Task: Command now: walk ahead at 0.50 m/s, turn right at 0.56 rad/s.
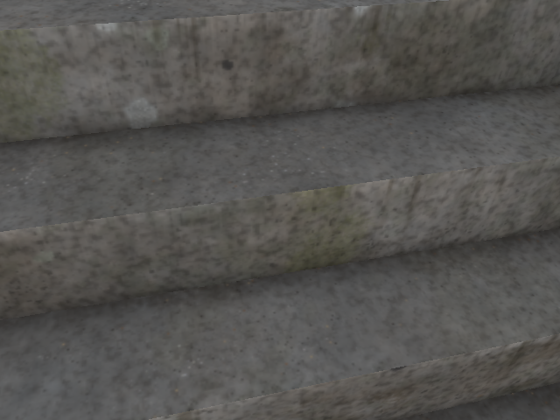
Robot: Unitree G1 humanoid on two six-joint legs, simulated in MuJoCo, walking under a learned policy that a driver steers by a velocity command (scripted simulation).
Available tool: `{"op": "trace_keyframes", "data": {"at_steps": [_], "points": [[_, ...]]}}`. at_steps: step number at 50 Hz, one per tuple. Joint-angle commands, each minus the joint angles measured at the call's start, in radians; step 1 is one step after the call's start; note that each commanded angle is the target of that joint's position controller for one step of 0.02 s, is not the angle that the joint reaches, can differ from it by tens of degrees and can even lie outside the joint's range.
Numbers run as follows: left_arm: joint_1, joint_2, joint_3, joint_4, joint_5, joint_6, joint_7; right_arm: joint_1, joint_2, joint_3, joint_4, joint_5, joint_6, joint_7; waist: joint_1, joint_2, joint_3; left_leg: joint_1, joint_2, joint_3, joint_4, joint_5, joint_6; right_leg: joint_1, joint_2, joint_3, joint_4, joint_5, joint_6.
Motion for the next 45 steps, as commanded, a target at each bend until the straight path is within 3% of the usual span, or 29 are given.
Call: {"op": "trace_keyframes", "data": {"at_steps": [1, 5, 6, 8, 9, 11, 12, 13, 14, 15, 16, 17, 18, 19, 20, 21, 22, 24, 27, 30, 32, 35, 38, 40, 41, 42, 43, 44, 45], "points": [[-0.052, -0.032, -0.019, -0.023, -0.009, -0.070, -0.026, -0.001, 0.099, 0.061, -0.067, 0.013, 0.023, -0.023, -0.033, 0.021, 0.217, -0.285, -0.005, 0.101, 0.132, -0.055, -0.004, -0.055, -0.188, 0.353, -0.473, 0.109, -0.008], [0.115, 0.020, -0.010, 0.013, -0.016, -0.105, -0.034, -0.202, 0.115, 0.086, -0.154, 0.026, 0.031, -0.045, 0.062, -0.051, 0.181, -0.594, 0.025, 0.119, 0.315, -0.251, -0.001, 0.203, -0.245, 0.490, -0.608, -0.003, -0.015], [0.163, 0.017, -0.008, 0.030, -0.026, -0.108, -0.033, -0.316, 0.124, 0.102, -0.197, 0.009, 0.039, -0.043, 0.089, -0.022, 0.194, -0.552, 0.029, 0.148, 0.158, -0.272, -0.005, 0.172, -0.202, 0.472, -0.647, -0.034, 0.011], [0.193, 0.021, 0.001, 0.023, -0.022, -0.104, -0.008, -0.419, 0.117, 0.105, -0.252, 0.009, 0.050, -0.031, 0.126, -0.044, 0.167, -0.518, 0.024, 0.187, 0.057, -0.262, -0.013, 0.238, -0.226, 0.494, -0.738, 0.121, -0.030], [0.232, 0.041, 0.013, 0.006, -0.045, -0.097, 0.024, -0.469, 0.114, 0.112, -0.268, 0.014, 0.057, -0.024, 0.167, -0.059, 0.133, -0.426, 0.023, 0.234, -0.096, -0.291, -0.015, 0.291, -0.270, 0.504, -0.865, 0.330, -0.068], [0.266, 0.018, 0.021, 0.025, -0.037, -0.070, 0.066, -0.426, 0.148, 0.119, -0.245, 0.018, 0.056, -0.009, 0.139, -0.077, 0.030, -0.229, 0.027, 0.224, -0.297, -0.353, 0.022, 0.440, -0.294, 0.377, -0.891, 0.664, -0.081], [0.134, 0.008, 0.013, -0.040, -0.068, -0.067, 0.065, -0.308, 0.099, 0.102, -0.172, 0.042, 0.047, 0.000, 0.049, -0.011, -0.033, 0.173, -0.038, 0.300, -0.635, -0.468, 0.044, 0.306, -0.227, 0.177, -0.828, 1.184, -0.036], [0.118, 0.058, 0.022, -0.067, -0.080, -0.077, 0.069, -0.208, 0.053, 0.078, -0.122, 0.058, 0.052, -0.006, 0.014, -0.051, -0.183, 0.428, -0.116, 0.317, -0.665, -0.557, 0.043, 0.294, -0.249, 0.171, -0.717, 1.705, -0.049], [0.128, 0.135, 0.045, -0.084, -0.070, -0.111, 0.059, -0.085, 0.006, 0.055, -0.108, 0.073, 0.060, -0.008, -0.044, -0.119, -0.259, 0.487, -0.127, 0.284, -0.780, -0.583, 0.029, 0.433, -0.306, 0.205, -0.573, 2.057, -0.077], [0.110, 0.182, 0.062, -0.082, -0.076, -0.146, 0.032, 0.046, -0.061, 0.029, -0.083, 0.089, 0.065, -0.022, -0.120, -0.168, -0.313, 0.592, -0.133, 0.207, -0.964, -0.639, 0.032, 0.508, -0.358, 0.239, -0.382, 2.151, -0.100], [0.229, 0.083, 0.057, -0.078, -0.109, -0.163, 0.003, 0.079, -0.130, -0.010, -0.022, 0.072, 0.032, -0.026, -0.036, 0.014, -0.443, 0.928, 0.023, -0.094, -1.053, -0.750, 0.131, 0.229, -0.249, 0.277, -0.100, 1.901, -0.013], [0.157, 0.089, 0.051, -0.113, -0.073, -0.181, -0.037, 0.278, -0.185, -0.037, 0.040, 0.049, 0.060, -0.044, -0.148, 0.240, -0.568, 0.992, 0.145, -0.427, -1.284, -0.948, 0.216, 0.131, -0.114, 0.205, 0.318, 1.194, 0.010], [-0.001, 0.044, 0.058, -0.149, 0.005, -0.175, -0.059, 0.179, -0.181, -0.064, 0.082, 0.055, 0.100, -0.054, -0.117, 0.324, -0.430, 0.824, 0.139, -0.668, -1.581, -0.967, 0.231, -0.070, 0.013, 0.249, 0.766, 0.542, 0.034], [-0.040, -0.074, 0.034, -0.252, 0.035, -0.148, -0.056, 0.026, -0.165, -0.068, 0.079, 0.048, 0.101, -0.046, -0.010, 0.177, -0.279, 0.693, 0.200, -0.722, -1.638, -1.099, 0.195, -0.278, 0.025, 0.321, 1.069, 0.493, 0.033], [-0.119, -0.134, -0.004, -0.308, 0.054, -0.124, -0.046, -0.002, -0.123, -0.063, 0.151, 0.046, 0.094, -0.052, 0.018, 0.051, -0.079, 0.585, 0.198, -0.651, -1.602, -1.072, 0.164, -0.441, 0.002, 0.295, 1.181, 0.495, 0.004], [-0.148, -0.182, -0.033, -0.352, 0.048, -0.097, -0.038, 0.014, -0.046, -0.040, 0.235, 0.037, 0.081, -0.049, 0.069, 0.020, 0.073, 0.466, 0.181, -0.518, -1.600, -0.984, 0.115, -0.541, -0.010, 0.307, 1.214, 0.440, -0.011], [-0.109, -0.207, -0.057, -0.358, 0.035, -0.071, -0.026, 0.018, 0.027, -0.021, 0.286, 0.030, 0.067, -0.035, 0.126, -0.009, 0.135, 0.406, 0.154, -0.393, -1.597, -0.863, 0.061, -0.566, -0.027, 0.315, 1.218, 0.414, -0.006], [-0.019, -0.196, -0.069, -0.328, 0.008, -0.055, -0.015, -0.011, 0.062, -0.007, 0.316, 0.031, 0.024, -0.022, 0.175, -0.010, 0.187, 0.329, 0.138, -0.203, -1.647, -0.657, 0.040, -0.573, -0.055, 0.294, 1.150, 0.389, 0.022], [-0.086, -0.132, -0.062, -0.355, -0.008, -0.038, 0.002, -0.003, -0.033, -0.022, 0.331, 0.051, -0.017, -0.006, 0.188, 0.027, 0.193, 0.302, 0.122, -0.068, -1.712, -0.591, 0.073, -0.559, -0.111, 0.221, 0.987, 0.439, 0.047], [-0.080, -0.105, -0.054, -0.338, -0.033, -0.019, 0.001, 0.076, -0.111, -0.040, 0.318, 0.061, -0.031, -0.031, 0.168, 0.110, 0.112, 0.392, 0.151, -0.067, -1.762, -0.622, 0.135, -0.529, -0.194, 0.081, 0.958, 0.475, 0.067], [-0.125, -0.080, -0.043, -0.333, -0.023, -0.017, -0.006, 0.108, -0.132, -0.055, 0.287, 0.060, -0.043, -0.034, 0.127, 0.092, 0.095, 0.485, 0.168, -0.095, -1.797, -0.600, 0.129, -0.512, -0.252, 0.064, 0.848, 0.494, 0.073], [-0.293, -0.082, -0.039, -0.384, 0.002, -0.028, -0.020, 0.205, -0.162, -0.087, 0.271, 0.030, -0.057, -0.050, 0.040, 0.128, 0.099, 0.744, 0.234, -0.178, -1.856, -0.610, 0.123, -0.611, -0.311, 0.067, 0.698, 0.391, 0.073], [-0.353, -0.104, -0.053, -0.410, -0.016, -0.053, -0.054, 0.178, -0.179, -0.104, 0.223, 0.002, -0.030, -0.069, 0.033, 0.183, 0.081, 0.809, 0.274, -0.127, -1.935, -0.488, 0.092, -0.453, -0.350, 0.077, 0.367, 0.252, 0.044], [-0.253, -0.094, -0.059, -0.376, -0.032, -0.060, -0.065, 0.068, -0.209, -0.105, 0.179, 0.016, -0.016, -0.062, 0.079, 0.158, 0.083, 0.681, 0.238, 0.002, -1.976, -0.337, 0.078, -0.105, -0.327, 0.011, 0.011, 0.169, 0.024], [-0.230, -0.076, -0.046, -0.362, -0.039, -0.054, -0.057, 0.164, -0.243, -0.111, 0.211, 0.019, -0.003, -0.042, 0.047, 0.124, 0.059, 0.751, 0.209, 0.012, -1.920, -0.290, 0.119, -0.040, -0.227, -0.120, -0.079, -0.060, 0.037], [-0.057, -0.041, -0.022, -0.297, -0.048, -0.072, -0.056, 0.108, -0.225, -0.102, 0.205, 0.016, -0.002, -0.026, 0.138, 0.065, 0.015, 0.790, 0.179, 0.056, -1.701, 0.087, 0.105, 0.165, -0.211, -0.075, -0.285, 0.263, 0.017], [0.118, 0.002, 0.001, -0.235, -0.041, -0.090, -0.032, 0.072, -0.209, -0.099, 0.214, 0.044, -0.009, -0.006, 0.229, 0.035, -0.055, 0.798, 0.092, 0.142, -1.426, 0.371, 0.080, 0.373, -0.150, -0.112, -0.544, 0.419, 0.029], [0.176, 0.046, 0.009, -0.213, -0.017, -0.111, -0.025, 0.076, -0.158, -0.093, 0.187, 0.056, -0.017, 0.008, 0.220, 0.039, -0.039, 0.699, 0.068, 0.118, -1.187, 0.143, 0.034, 0.467, -0.191, -0.054, -0.667, 0.536, 0.088], [0.236, 0.142, 0.026, -0.168, -0.006, -0.113, -0.027, 0.152, -0.030, -0.067, 0.149, 0.060, -0.026, 0.021, 0.117, -0.207, -0.077, 0.308, -0.012, 0.166, -0.849, -0.368, -0.050, 0.740, -0.465, 0.226, -0.433, 1.419, 0.114]]}}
